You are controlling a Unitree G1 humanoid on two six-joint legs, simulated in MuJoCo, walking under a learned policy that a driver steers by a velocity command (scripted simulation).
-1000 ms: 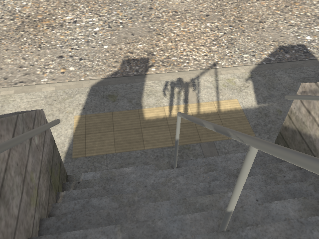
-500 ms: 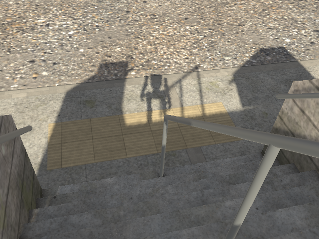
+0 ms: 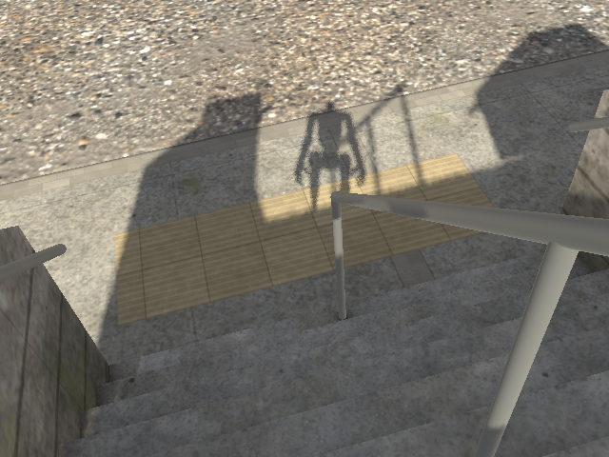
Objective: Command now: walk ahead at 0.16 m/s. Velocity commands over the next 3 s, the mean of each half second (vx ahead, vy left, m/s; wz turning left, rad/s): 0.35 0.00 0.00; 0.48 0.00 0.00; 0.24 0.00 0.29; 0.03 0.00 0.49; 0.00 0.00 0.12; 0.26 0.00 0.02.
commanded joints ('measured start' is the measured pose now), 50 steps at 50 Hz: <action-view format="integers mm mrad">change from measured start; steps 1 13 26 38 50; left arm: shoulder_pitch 94 196 -155 -299 59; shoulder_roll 158 197 118 86 65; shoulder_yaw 19 32 80 44 25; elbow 3 -75 -176 -193 -28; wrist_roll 52 -46 -40 -46 -44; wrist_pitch -83 -9 -45 -22 -27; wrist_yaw -37 28 15 -19 10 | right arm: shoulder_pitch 364 -250 258 188 -20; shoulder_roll -6 -81 -167 -68 -106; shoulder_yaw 22 -14 -43 -12 -54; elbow -6 -172 13 68 -50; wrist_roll -35 -11 48 2 -15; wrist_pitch -28 20 -92 -150 -73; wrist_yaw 86 -1 -9 -21 -26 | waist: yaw -46 82 -15 -54 -9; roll -109 -142 14 60 -27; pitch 126 134 158 124 175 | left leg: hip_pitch -144 -11 856 456 -54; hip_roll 50 64 458 124 65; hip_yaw -17 -69 -679 -94 -153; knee -56 -601 -1498 -1024 -517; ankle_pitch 301 202 240 -63 144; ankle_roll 1 -74 224 122 -17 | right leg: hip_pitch -240 -2 -971 -95 -45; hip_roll -259 -283 73 5 -329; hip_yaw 357 457 317 55 415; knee -324 -224 791 -29 -123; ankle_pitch -423 -524 -337 851 73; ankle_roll -156 -202 17 21 -222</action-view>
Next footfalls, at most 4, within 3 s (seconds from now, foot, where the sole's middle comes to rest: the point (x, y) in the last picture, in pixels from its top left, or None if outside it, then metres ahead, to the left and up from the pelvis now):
0.42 left None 0.09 0.17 -0.77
0.86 right None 0.37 -0.02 -0.97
1.32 left None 0.54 0.20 -1.17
1.76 right None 0.62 -0.01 -1.17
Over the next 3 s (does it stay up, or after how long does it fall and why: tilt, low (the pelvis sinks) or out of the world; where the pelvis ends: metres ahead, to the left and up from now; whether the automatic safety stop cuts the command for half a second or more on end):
stays up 0.62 0.12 -0.44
